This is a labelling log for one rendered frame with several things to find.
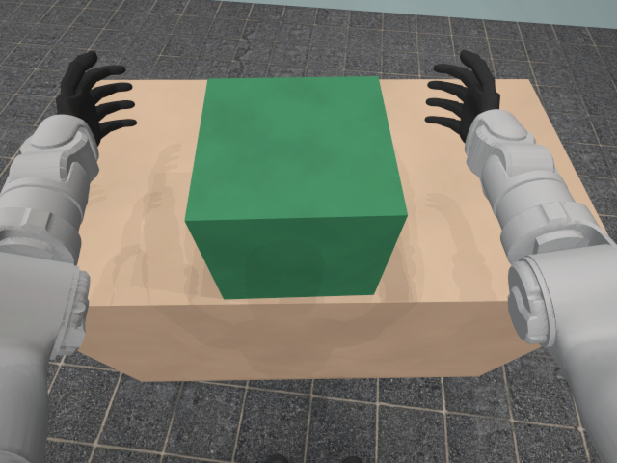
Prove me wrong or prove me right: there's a robot left forearm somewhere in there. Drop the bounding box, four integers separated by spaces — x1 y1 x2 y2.
0 115 99 266

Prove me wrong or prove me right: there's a robot right forearm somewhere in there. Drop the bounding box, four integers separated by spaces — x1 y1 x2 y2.
465 109 617 265

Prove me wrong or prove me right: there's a right robot hand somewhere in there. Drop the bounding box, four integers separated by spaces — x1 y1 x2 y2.
425 50 500 143

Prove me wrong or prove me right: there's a carton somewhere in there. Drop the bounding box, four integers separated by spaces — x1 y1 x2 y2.
184 76 408 300

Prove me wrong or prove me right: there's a left robot hand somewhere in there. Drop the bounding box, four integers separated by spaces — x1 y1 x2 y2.
56 51 137 146

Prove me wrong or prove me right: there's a robot left upper arm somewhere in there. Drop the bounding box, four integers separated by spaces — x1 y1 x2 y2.
0 252 91 463

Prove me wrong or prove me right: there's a pedestal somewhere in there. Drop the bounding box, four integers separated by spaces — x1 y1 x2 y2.
77 79 608 382

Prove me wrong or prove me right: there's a robot right upper arm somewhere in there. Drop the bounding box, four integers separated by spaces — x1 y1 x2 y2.
508 244 617 463

